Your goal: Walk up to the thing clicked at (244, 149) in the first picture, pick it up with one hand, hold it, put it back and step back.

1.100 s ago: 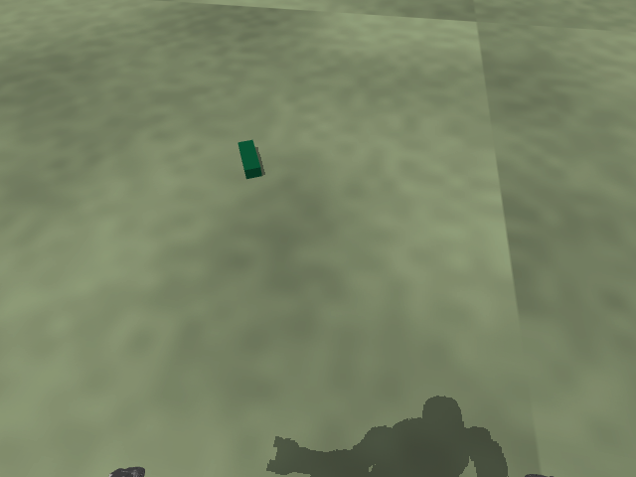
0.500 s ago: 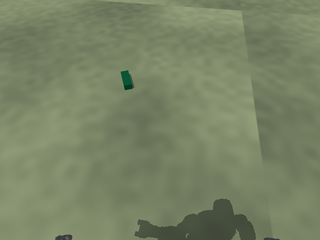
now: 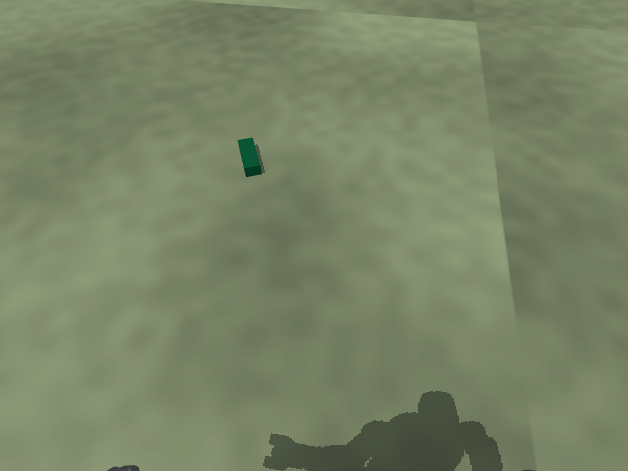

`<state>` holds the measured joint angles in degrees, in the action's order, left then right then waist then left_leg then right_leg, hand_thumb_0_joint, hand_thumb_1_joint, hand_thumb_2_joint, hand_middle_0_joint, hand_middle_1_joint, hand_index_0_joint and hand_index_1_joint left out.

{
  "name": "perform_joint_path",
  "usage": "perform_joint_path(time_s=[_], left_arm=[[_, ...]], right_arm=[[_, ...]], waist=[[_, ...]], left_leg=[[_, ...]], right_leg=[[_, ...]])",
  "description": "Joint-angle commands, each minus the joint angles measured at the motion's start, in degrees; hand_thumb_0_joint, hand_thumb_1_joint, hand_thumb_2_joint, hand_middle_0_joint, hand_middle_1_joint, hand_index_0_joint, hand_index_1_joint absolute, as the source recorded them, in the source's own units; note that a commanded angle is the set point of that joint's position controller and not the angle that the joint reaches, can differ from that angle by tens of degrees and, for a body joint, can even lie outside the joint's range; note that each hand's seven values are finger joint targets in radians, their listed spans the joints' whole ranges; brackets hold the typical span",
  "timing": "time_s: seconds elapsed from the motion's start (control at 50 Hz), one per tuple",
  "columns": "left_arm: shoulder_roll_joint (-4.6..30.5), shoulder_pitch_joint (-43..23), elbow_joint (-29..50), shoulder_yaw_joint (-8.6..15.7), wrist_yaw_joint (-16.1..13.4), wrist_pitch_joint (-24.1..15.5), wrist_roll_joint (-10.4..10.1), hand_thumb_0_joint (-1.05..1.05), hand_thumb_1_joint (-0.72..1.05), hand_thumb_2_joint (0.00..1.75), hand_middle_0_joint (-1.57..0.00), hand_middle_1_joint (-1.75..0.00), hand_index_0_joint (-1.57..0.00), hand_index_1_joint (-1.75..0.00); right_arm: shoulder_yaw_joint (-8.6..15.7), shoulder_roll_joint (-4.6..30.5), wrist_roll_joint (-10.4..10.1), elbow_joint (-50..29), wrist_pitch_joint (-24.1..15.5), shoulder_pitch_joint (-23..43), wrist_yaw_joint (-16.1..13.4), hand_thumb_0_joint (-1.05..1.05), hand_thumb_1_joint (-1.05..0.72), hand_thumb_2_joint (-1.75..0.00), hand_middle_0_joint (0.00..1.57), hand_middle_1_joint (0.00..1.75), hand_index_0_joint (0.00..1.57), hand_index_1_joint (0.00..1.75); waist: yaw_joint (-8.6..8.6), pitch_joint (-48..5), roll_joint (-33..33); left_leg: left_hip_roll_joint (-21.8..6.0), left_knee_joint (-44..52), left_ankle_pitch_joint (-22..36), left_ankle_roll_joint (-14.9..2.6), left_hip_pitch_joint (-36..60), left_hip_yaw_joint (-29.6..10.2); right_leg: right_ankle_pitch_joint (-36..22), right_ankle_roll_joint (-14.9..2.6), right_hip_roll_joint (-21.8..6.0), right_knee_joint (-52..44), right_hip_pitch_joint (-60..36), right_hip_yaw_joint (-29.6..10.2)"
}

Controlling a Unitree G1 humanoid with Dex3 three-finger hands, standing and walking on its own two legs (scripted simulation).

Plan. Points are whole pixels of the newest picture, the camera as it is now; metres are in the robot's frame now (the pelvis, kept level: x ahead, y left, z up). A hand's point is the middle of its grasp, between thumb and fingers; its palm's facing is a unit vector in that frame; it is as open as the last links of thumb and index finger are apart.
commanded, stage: stand
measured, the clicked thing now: (249, 156) +1.53 +0.36 -0.76
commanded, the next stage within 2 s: walk up in 0.02 s
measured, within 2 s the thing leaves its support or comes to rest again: neither
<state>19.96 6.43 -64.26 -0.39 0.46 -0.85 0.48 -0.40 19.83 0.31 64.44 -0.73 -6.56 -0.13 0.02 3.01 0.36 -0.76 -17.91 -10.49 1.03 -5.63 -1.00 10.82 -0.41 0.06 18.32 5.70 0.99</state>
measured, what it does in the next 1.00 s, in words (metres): steps on the spot, turning left: left foot, then right foot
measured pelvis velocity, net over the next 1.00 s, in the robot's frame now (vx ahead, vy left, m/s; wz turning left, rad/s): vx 0.00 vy -0.05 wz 0.66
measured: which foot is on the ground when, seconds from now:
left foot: down 0.00-0.20, up 0.22-0.44, down 0.46-0.82, up 0.84-1.00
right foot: down 0.00-0.48, up 0.50-0.78, down 0.80-1.00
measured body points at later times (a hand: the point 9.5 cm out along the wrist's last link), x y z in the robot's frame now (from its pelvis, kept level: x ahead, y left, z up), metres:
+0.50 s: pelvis -0.01 +0.01 -0.04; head +0.02 +0.05 +0.41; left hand +0.02 +0.34 -0.16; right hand +0.16 -0.29 -0.12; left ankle -0.03 +0.14 -0.75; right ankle -0.01 -0.12 -0.74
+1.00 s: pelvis +0.00 -0.05 -0.02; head +0.05 -0.05 +0.43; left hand -0.15 +0.25 -0.10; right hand +0.29 -0.23 -0.14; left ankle -0.09 +0.08 -0.67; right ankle +0.07 -0.14 -0.75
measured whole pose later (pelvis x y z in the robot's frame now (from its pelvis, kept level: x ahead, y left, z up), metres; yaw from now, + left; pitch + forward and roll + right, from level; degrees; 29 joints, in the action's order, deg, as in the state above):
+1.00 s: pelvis +0.00 -0.05 -0.02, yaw +38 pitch -1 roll +2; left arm 21.6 15.0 -45.6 3.3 0.9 -0.6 1.9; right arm 4.1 25.9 1.1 41.4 1.5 -13.7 0.3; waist -2.5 6.5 2.9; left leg 3.2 -66.6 -23.9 0.3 -30.4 -5.2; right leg 19.6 -0.1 -5.9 37.1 16.1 4.8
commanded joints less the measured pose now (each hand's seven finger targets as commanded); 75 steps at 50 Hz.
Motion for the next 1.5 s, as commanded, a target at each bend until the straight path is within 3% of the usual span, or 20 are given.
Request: perform_joint_path(time_s=[0.0,0.12,0.18,0.22,0.3,0.42,0.46,0.5,0.56,0.76,0.8,0.84,0.92,1.04,1.14,1.2,1.24,1.36,1.44,1.48], left_arm=[[16.2,-7.6,8.4,6.3,-0.2,0.0,0.0,0.0,0.9,0.9,-0.2,-0.3,-0.2,-0.3],[12.4,-4.0,13.8,7.5,0.7,2.0,0.3,0.0,0.9,0.9,-0.2,-0.3,-0.2,-0.3],[16.7,-2.5,16.6,8.9,1.3,1.7,1.4,0.0,0.9,0.9,-0.2,-0.3,-0.2,-0.3],[16.3,-4.0,20.2,8.3,1.3,1.7,1.6,0.0,0.9,0.9,-0.2,-0.3,-0.2,-0.3],[14.1,-2.6,21.4,7.4,1.1,1.2,2.4,0.0,0.9,0.9,-0.2,-0.3,-0.2,-0.3],[16.1,-3.7,27.6,8.3,1.8,2.4,1.1,0.0,0.9,0.9,-0.2,-0.3,-0.2,-0.3],[8.7,-0.6,29.3,6.4,1.9,3.5,1.0,0.0,0.9,0.9,-0.2,-0.3,-0.2,-0.3],[15.0,-2.2,29.3,7.5,1.3,3.9,0.7,0.0,0.9,0.9,-0.2,-0.3,-0.2,-0.3],[14.0,4.6,24.6,7.9,1.5,4.0,-0.3,0.0,0.9,0.9,-0.2,-0.3,-0.2,-0.3],[11.9,11.0,23.2,8.5,-0.5,0.7,0.3,0.0,0.9,0.9,-0.2,-0.3,-0.2,-0.3],[21.8,11.6,24.2,10.3,-1.0,-0.4,1.8,0.0,0.9,0.9,-0.2,-0.3,-0.2,-0.3],[24.1,1.5,26.3,10.7,-0.8,-0.3,1.2,0.0,0.9,0.9,-0.2,-0.3,-0.2,-0.3],[17.6,4.2,23.5,9.1,-1.3,-1.4,1.3,0.0,0.9,0.9,-0.2,-0.3,-0.2,-0.3],[19.3,11.4,24.6,9.5,-0.5,-1.9,1.9,0.0,0.9,0.9,-0.2,-0.3,-0.2,-0.3],[18.8,8.5,26.2,8.4,0.0,-0.4,0.8,0.0,0.9,0.9,-0.2,-0.3,-0.2,-0.3],[11.1,11.5,27.2,5.9,-0.2,0.7,0.1,0.0,0.9,0.9,-0.2,-0.3,-0.2,-0.3],[18.3,7.6,25.4,7.6,-1.4,0.7,0.6,0.0,0.9,0.9,-0.2,-0.3,-0.2,-0.3],[14.1,12.7,20.4,7.1,-0.8,-0.4,-0.2,0.0,0.9,0.9,-0.2,-0.3,-0.2,-0.3],[13.7,14.7,18.6,6.9,-1.3,-1.4,0.1,0.0,0.9,0.9,-0.2,-0.3,-0.2,-0.3],[17.0,15.3,18.3,7.6,-1.8,-2.4,1.3,0.0,0.9,0.9,-0.2,-0.3,-0.2,-0.3]], right_arm=[[4.8,15.4,-0.4,-8.1,-0.6,-1.8,-0.4,0.0,-0.9,-0.9,0.2,0.3,0.2,0.3],[7.6,16.7,0.9,-14.2,-0.1,-2.8,-0.8,0.0,-0.9,-0.9,0.2,0.3,0.2,0.3],[7.4,13.1,1.0,-18.3,0.9,-2.3,-0.7,0.0,-0.9,-0.9,0.2,0.3,0.2,0.3],[8.0,14.3,3.3,-19.6,1.5,-5.7,-0.9,0.0,-0.9,-0.9,0.2,0.3,0.2,0.3],[7.7,12.5,1.8,-20.6,1.0,-9.8,1.4,0.0,-0.9,-0.9,0.2,0.3,0.2,0.3],[9.6,15.4,1.4,-21.3,0.0,-21.9,0.5,0.0,-0.9,-0.9,0.2,0.3,0.2,0.3],[11.8,25.6,2.6,-23.6,-1.3,-20.3,-1.2,0.0,-0.9,-0.9,0.2,0.3,0.2,0.3],[11.7,26.8,1.2,-25.3,-1.8,-14.0,-2.3,0.0,-0.9,-0.9,0.2,0.3,0.2,0.3],[9.1,19.7,1.0,-27.0,-1.9,-9.7,-3.1,0.0,-0.9,-0.9,0.2,0.3,0.2,0.3],[8.3,17.6,1.4,-30.9,0.4,-8.5,-1.7,0.0,-0.9,-0.9,0.2,0.3,0.2,0.3],[6.4,11.1,0.3,-32.5,0.7,-7.5,-2.1,0.0,-0.9,-0.9,0.2,0.3,0.2,0.3],[8.1,16.9,1.2,-29.6,1.2,-11.6,-3.1,0.0,-0.9,-0.9,0.2,0.3,0.2,0.3],[8.3,15.5,1.2,-26.6,1.3,-11.0,0.1,0.0,-0.9,-0.9,0.2,0.3,0.2,0.3],[7.4,13.4,0.7,-27.2,0.3,-5.6,1.2,0.0,-0.9,-0.9,0.2,0.3,0.2,0.3],[7.9,13.3,0.6,-22.7,-0.8,-11.3,0.7,0.0,-0.9,-0.9,0.2,0.3,0.2,0.3],[9.5,22.5,2.2,-24.3,-1.6,-11.8,-0.6,0.0,-0.9,-0.9,0.2,0.3,0.2,0.3],[9.6,23.2,1.3,-23.6,-1.1,-9.3,-0.8,0.0,-0.9,-0.9,0.2,0.3,0.2,0.3],[6.7,16.9,0.5,-22.8,-2.0,-7.8,-1.0,0.0,-0.9,-0.9,0.2,0.3,0.2,0.3],[6.5,16.5,0.1,-24.0,-0.4,-4.3,-0.8,0.0,-0.9,-0.9,0.2,0.3,0.2,0.3],[5.2,11.7,-1.1,-24.4,0.3,-4.2,-0.7,0.0,-0.9,-0.9,0.2,0.3,0.2,0.3]], waist=[[-0.45,0.4,-2.8],[-1.83,-5.0,3.4],[-4.13,-7.3,-12.7],[-2.15,-4.6,-9.0],[-0.91,-5.5,-9.7],[3.84,-6.7,-5.7],[1.86,-3.4,16.4],[0.68,-2.1,10.3],[-1.64,-2.9,10.1],[-3.58,-8.7,8.0],[-4.33,-5.6,-15.0],[-0.61,-2.7,-14.8],[-0.67,1.5,-8.8],[-4.72,-2.0,-15.1],[-0.46,-4.4,-10.8],[0.19,-4.7,14.0],[1.6,0.6,9.8],[-0.75,-3.3,10.5],[-2.52,-3.9,9.0],[-3.67,-5.4,-1.9]], left_leg=[[-4.6,-2.2,19.6,-4.26,-12.4,-9.7],[-5.9,-5.7,13.4,-7.24,-15.4,-16.4],[2.9,-30.6,-11.0,-2.88,-24.5,-1.0],[-1.7,-40.0,-16.7,-0.76,-26.1,-0.6],[-1.5,-33.2,-13.2,-2.41,-22.5,0.8],[2.7,-11.2,-3.0,-2.23,-1.7,5.5],[-17.1,-3.5,18.0,-12.57,2.0,-34.6],[-20.9,-0.2,9.3,-19.32,-7.8,-40.7],[-9.5,-8.1,8.7,-12.51,-8.8,-17.1],[-3.0,-23.3,18.8,-9.56,-18.0,-18.5],[10.0,-40.5,-17.4,-2.69,-35.3,-7.4],[3.0,-55.9,-25.5,-1.55,-33.3,-9.0],[2.8,-51.5,-12.6,-1.25,-29.6,-5.9],[1.0,-30.8,-15.7,-0.05,-26.0,0.0],[4.8,-14.1,-5.8,-1.94,-5.6,5.5],[-15.9,-0.1,-14.4,-12.55,0.2,-34.7],[-17.9,1.1,-15.5,-18.31,-11.6,-36.3],[-8.9,-10.4,18.2,-13.07,-8.9,-16.7],[-5.6,-16.6,12.7,-10.79,-16.3,-12.3],[-0.1,-27.2,4.5,-5.63,-21.1,-10.2]], right_leg=[[-2.9,-1.33,-4.8,5.6,-5.0,0.5],[11.1,-4.53,-5.3,9.7,-2.8,-2.3],[3.9,-13.53,-25.9,-2.7,-7.1,-12.2],[-10.2,-14.75,-31.4,-0.8,-1.2,-11.2],[-23.5,-9.36,-19.1,9.4,-3.5,2.7],[-7.4,-4.25,-15.8,30.3,9.6,10.5],[29.0,1.89,-1.5,50.0,31.8,4.6],[25.4,0.72,-5.0,51.8,25.7,-6.5],[16.1,-0.71,-5.8,46.7,23.8,-4.2],[5.8,-2.39,1.0,12.5,3.2,1.0],[2.4,-8.27,-21.9,1.3,-2.1,-29.1],[4.0,-19.74,-32.5,-3.3,7.9,-39.7],[-3.2,-9.06,-14.5,5.8,7.8,-8.9],[-12.3,-12.28,-17.6,8.9,-2.1,-4.7],[-3.4,-8.48,-16.8,17.7,11.0,0.3],[24.3,0.53,-4.5,42.5,32.2,3.9],[26.0,-0.43,-7.0,44.6,25.9,-3.0],[17.3,-0.16,-5.1,30.3,16.5,0.1],[7.2,-1.27,-1.4,15.3,5.0,3.6],[2.1,-4.59,-9.0,7.2,0.3,-8.4]])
